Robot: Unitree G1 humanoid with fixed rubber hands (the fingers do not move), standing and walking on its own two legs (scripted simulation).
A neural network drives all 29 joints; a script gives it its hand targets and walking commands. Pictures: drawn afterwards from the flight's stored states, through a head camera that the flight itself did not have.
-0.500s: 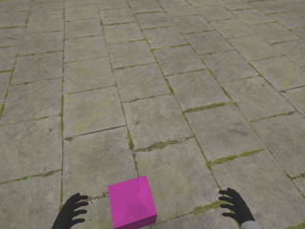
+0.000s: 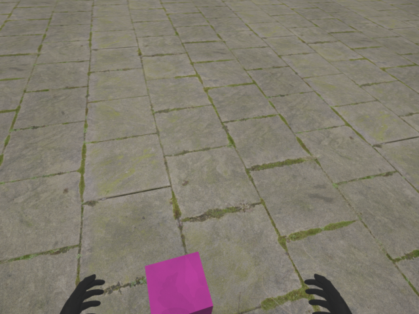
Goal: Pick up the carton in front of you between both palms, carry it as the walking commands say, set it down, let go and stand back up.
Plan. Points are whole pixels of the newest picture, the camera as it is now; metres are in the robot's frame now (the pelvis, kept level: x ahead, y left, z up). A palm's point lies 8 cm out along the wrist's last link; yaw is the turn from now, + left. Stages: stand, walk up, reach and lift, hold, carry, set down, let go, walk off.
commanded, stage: stand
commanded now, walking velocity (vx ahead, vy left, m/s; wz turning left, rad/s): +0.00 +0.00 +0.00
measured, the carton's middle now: (178, 294) +0.34 +0.09 -0.64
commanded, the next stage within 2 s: none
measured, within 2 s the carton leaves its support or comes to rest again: neither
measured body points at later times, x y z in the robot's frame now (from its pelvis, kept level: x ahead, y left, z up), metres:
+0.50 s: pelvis +0.02 +0.03 +0.00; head +0.02 +0.05 +0.45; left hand +0.15 +0.31 -0.11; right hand +0.14 -0.27 -0.09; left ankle +0.02 +0.12 -0.73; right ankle -0.06 -0.11 -0.73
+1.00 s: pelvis +0.00 +0.03 +0.01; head +0.00 +0.05 +0.46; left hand +0.12 +0.33 -0.12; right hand +0.10 -0.29 -0.09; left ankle +0.02 +0.12 -0.73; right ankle -0.06 -0.11 -0.73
